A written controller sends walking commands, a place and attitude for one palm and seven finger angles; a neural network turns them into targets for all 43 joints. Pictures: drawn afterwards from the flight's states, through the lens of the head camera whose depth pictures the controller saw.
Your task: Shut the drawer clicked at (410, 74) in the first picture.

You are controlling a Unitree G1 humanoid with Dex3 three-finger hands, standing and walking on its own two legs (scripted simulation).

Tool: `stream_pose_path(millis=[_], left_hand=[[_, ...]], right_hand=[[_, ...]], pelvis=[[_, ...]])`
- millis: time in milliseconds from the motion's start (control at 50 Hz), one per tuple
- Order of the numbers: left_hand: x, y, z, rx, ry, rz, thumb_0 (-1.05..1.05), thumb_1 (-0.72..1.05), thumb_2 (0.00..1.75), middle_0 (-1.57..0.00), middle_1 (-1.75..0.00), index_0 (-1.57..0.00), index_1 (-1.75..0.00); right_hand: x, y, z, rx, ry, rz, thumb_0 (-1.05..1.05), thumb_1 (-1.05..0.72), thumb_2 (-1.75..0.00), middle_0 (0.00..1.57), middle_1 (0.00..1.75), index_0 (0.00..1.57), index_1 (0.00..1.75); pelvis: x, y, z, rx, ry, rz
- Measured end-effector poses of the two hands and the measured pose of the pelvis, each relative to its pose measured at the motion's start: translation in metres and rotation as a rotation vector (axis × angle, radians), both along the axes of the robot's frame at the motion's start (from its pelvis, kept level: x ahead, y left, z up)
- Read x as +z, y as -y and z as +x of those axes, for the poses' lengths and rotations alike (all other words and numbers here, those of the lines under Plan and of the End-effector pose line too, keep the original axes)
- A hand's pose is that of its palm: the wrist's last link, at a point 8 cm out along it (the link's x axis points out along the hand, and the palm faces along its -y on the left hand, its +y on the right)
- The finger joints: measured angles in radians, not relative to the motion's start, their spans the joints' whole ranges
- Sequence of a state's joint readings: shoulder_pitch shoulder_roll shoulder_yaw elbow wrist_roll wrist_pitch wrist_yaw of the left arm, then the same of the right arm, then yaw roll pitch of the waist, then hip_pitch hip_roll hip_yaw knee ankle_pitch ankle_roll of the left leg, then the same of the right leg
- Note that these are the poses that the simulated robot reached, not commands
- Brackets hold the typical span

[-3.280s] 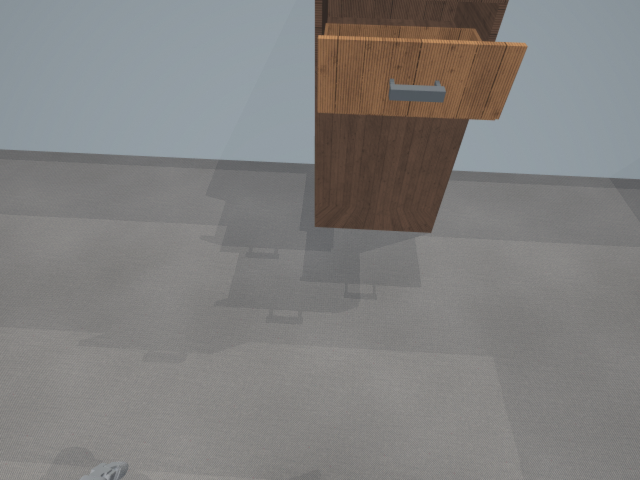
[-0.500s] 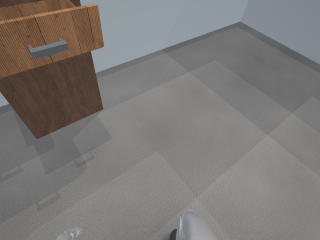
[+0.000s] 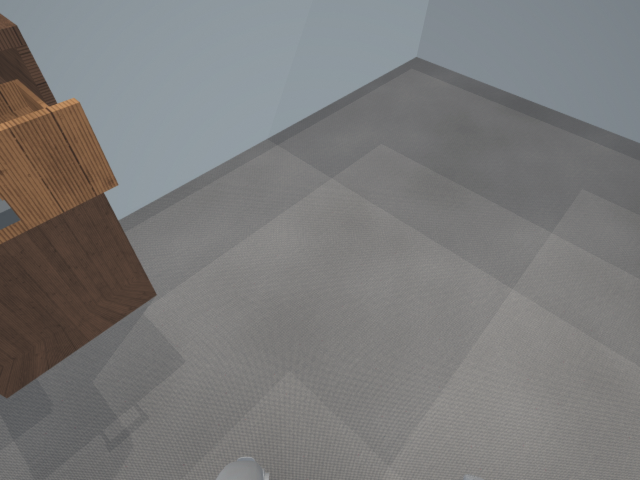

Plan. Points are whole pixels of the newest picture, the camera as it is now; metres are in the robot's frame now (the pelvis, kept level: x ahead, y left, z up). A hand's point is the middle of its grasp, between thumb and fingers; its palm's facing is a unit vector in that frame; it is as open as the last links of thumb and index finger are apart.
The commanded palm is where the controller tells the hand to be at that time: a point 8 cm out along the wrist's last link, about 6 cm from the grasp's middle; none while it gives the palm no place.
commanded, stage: walk to a spot facing it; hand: left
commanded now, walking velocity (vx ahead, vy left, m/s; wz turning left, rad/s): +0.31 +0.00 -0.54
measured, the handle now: out of the picture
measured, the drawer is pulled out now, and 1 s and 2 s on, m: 0.27 0.27 0.27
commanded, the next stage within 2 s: turn to face it in 0.32 s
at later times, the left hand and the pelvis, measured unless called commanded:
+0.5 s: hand (251, 368) +0.32 +0.14 -0.18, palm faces -0.31 -0.92 -0.22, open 7.4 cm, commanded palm none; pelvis +0.16 -0.02 -0.02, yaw -18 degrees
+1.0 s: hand (233, 371) +0.32 +0.17 -0.19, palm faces -0.04 -0.99 -0.17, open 7.4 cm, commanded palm none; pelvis +0.21 +0.00 -0.01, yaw -4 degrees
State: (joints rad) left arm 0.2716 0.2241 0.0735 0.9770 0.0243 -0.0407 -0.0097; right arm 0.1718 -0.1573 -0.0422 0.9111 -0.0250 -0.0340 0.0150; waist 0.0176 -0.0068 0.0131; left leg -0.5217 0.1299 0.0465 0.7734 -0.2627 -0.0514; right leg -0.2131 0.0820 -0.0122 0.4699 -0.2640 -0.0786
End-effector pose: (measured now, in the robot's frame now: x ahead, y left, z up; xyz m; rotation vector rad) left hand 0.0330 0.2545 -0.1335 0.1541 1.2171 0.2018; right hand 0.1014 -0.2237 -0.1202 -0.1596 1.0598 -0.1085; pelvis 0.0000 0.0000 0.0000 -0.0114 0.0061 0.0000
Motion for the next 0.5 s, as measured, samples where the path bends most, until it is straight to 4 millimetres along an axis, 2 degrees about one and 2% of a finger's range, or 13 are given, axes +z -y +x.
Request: stream_pose_path(millis=[60, 100, 160, 200, 260, 320, 420, 500], left_hand=[[-0.006, -0.015, 0.002, 0.032, -0.043, -0.009, 0.0, 0.91, 0.9, -0.2, -0.3, -0.2, -0.3], [-0.015, -0.024, 0.006, 0.033, -0.084, -0.017, 0.0, 0.91, 0.9, -0.2, -0.3, -0.2, -0.3], [-0.017, -0.031, 0.025, -0.012, -0.148, -0.024, 0.01, 0.91, 0.9, -0.2, -0.3, -0.2, -0.3], [-0.014, -0.032, 0.047, -0.047, -0.161, -0.033, 0.01, 0.91, 0.9, -0.2, -0.3, -0.2, -0.3], [-0.008, -0.026, 0.09, -0.096, -0.145, -0.043, 0.01, 0.91, 0.9, -0.2, -0.3, -0.2, -0.3], [-0.005, -0.013, 0.138, -0.161, -0.119, -0.05, 0.01, 0.91, 0.9, -0.2, -0.3, -0.2, -0.3], [-0.006, 0.026, 0.227, -0.301, -0.059, -0.043, 0.01, 0.91, 0.9, -0.2, -0.3, -0.2, -0.3], [-0.014, 0.065, 0.296, -0.407, 0.049, -0.008, 0.01, 0.91, 0.9, -0.2, -0.3, -0.2, -0.3]], right_hand=[[0.006, -0.014, 0.047, 0.021, 0.063, -0.015, 0.01, -0.91, -0.9, 0.19, 0.3, 0.2, 0.3], [0.006, -0.02, 0.07, 0.018, 0.111, -0.032, 0.01, -0.91, -0.9, 0.2, 0.3, 0.2, 0.3], [0.011, -0.024, 0.079, -0.027, 0.127, -0.037, 0.0, -0.91, -0.9, 0.2, 0.3, 0.2, 0.3], [0.012, -0.024, 0.072, -0.074, 0.096, -0.037, 0.0, -0.91, -0.9, 0.2, 0.3, 0.2, 0.3], [0.008, -0.022, 0.051, -0.154, 0.003, -0.035, 0.0, -0.91, -0.9, 0.2, 0.3, 0.2, 0.3], [0.005, -0.006, 0.027, -0.253, -0.085, -0.059, -0.01, -0.94, -0.9, 0.2, 0.3, 0.2, 0.3], [-0.009, 0.014, -0.017, -0.383, -0.249, -0.046, -0.01, -0.94, -0.9, 0.2, 0.3, 0.2, 0.3], [-0.035, 0.028, -0.043, -0.464, -0.36, -0.007, 0.0, -0.93, -0.9, 0.2, 0.3, 0.2, 0.3]], pelvis=[[-0.003, -0.015, 0.027, -0.023, 0.003, -0.003], [-0.01, -0.025, 0.043, -0.053, 0.003, 0.0], [-0.008, -0.031, 0.064, -0.104, 0.011, 0.01], [-0.003, -0.032, 0.077, -0.132, 0.01, 0.011], [0.003, -0.031, 0.097, -0.175, 0.006, 0.007], [0.006, -0.027, 0.115, -0.218, 0.001, 0.004], [-0.001, -0.008, 0.142, -0.287, 0.002, 0.007], [-0.022, 0.017, 0.165, -0.312, 0.009, 0.024]])
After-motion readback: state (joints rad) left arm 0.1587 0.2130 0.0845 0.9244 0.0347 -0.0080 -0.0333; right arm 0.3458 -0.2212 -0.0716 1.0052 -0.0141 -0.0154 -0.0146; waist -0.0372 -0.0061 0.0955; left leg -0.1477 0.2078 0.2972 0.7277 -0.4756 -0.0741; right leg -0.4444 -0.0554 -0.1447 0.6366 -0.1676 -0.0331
